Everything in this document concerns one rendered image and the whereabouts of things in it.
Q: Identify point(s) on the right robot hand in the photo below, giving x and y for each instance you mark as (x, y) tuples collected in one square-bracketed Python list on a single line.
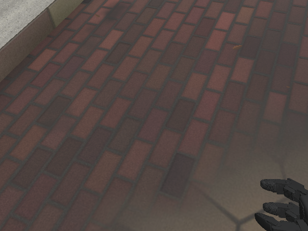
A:
[(296, 217)]

